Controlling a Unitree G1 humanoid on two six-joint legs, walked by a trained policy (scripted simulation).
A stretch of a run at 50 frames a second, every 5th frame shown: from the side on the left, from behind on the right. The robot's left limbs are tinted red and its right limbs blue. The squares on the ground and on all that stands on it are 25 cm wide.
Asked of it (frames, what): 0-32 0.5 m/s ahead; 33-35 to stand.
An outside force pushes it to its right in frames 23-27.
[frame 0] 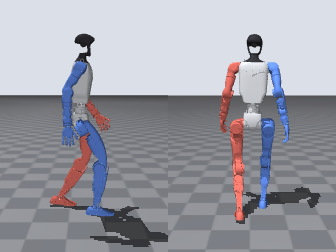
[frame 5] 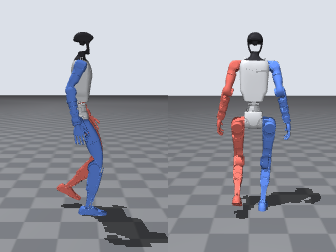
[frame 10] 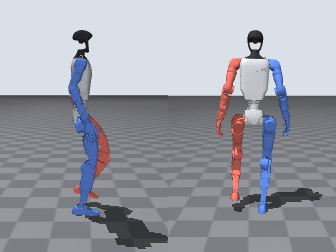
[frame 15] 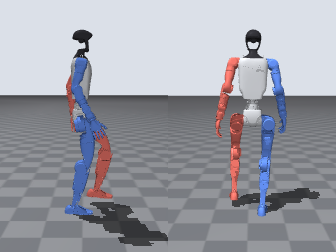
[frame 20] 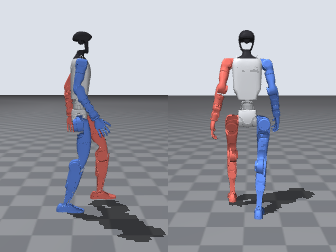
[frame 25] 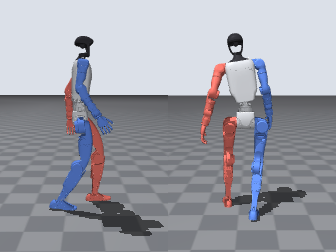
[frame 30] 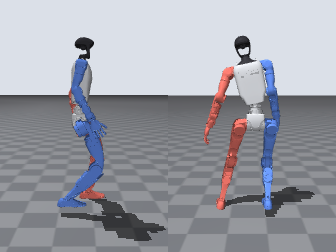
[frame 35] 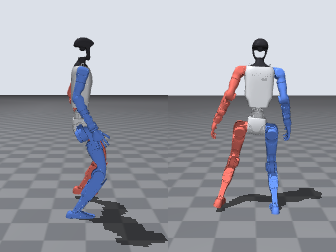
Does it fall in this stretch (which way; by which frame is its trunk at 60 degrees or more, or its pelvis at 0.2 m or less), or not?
no
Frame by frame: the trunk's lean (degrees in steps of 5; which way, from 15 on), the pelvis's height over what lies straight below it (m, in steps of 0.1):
0: 5, 0.8
5: 5, 0.8
10: 0, 0.8
15: 0, 0.8
20: 5, 0.8
25: 10, 0.8
30: 15 to its left, 0.7
35: 5, 0.7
